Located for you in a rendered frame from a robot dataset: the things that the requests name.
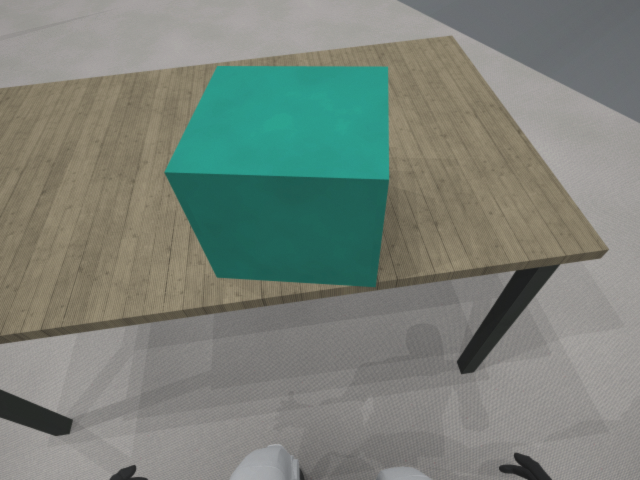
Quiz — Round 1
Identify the carton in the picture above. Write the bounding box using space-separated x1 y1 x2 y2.
164 66 389 287

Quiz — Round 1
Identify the left robot shin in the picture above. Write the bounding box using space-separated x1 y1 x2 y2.
267 444 288 453

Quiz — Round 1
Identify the robot right hand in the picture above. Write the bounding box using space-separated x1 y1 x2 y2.
499 453 552 480

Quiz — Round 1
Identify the left robot thigh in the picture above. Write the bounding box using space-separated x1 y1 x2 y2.
229 447 300 480

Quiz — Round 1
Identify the table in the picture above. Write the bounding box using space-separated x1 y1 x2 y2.
0 36 609 436

